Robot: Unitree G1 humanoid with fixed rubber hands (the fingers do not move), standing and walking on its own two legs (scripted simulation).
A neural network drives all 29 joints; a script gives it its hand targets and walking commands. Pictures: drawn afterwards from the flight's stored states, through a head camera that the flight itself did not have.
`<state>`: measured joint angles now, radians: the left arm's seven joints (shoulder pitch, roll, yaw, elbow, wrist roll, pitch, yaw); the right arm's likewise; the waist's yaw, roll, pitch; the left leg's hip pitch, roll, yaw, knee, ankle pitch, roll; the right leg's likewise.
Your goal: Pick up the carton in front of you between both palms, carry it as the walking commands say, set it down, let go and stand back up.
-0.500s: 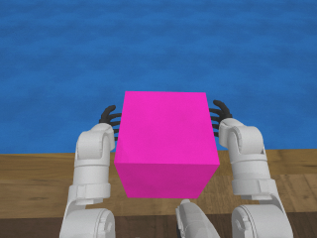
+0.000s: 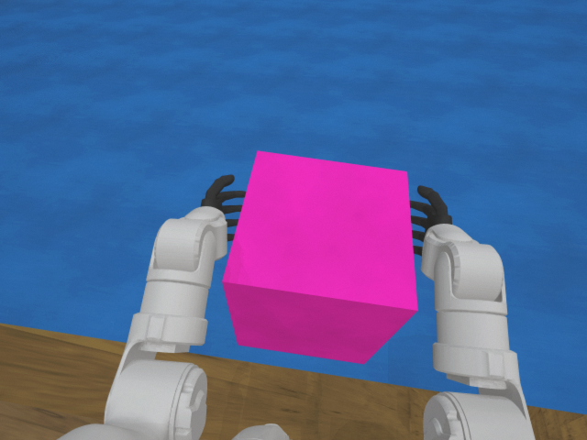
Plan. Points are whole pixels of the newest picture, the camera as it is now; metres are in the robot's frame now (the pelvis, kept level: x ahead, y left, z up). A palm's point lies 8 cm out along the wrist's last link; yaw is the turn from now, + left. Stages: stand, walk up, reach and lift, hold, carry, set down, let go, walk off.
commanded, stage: carry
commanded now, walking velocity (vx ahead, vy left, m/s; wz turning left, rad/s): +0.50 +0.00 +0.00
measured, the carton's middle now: (315, 265) +0.34 +0.02 +0.03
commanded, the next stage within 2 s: none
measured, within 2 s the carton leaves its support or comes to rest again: neither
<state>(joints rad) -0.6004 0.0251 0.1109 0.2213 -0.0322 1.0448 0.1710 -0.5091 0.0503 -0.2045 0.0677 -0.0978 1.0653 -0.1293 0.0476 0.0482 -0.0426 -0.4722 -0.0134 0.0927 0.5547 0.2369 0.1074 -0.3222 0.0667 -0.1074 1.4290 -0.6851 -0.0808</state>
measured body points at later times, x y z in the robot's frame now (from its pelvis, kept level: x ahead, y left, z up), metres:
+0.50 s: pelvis +0.40 -0.03 -0.19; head +0.40 -0.02 +0.26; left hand +0.73 +0.17 -0.10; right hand +0.77 -0.14 -0.09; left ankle +0.33 +0.09 -0.76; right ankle +0.42 -0.07 -0.89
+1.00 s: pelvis +0.79 +0.01 -0.32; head +0.85 +0.01 +0.13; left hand +1.16 +0.13 -0.27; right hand +1.13 -0.17 -0.26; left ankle +0.78 +0.07 -1.04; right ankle +0.82 -0.13 -0.95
